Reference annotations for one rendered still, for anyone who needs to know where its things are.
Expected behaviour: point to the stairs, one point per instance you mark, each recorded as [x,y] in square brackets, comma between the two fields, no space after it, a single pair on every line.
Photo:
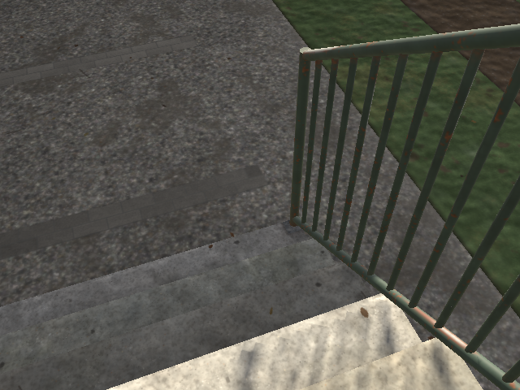
[265,310]

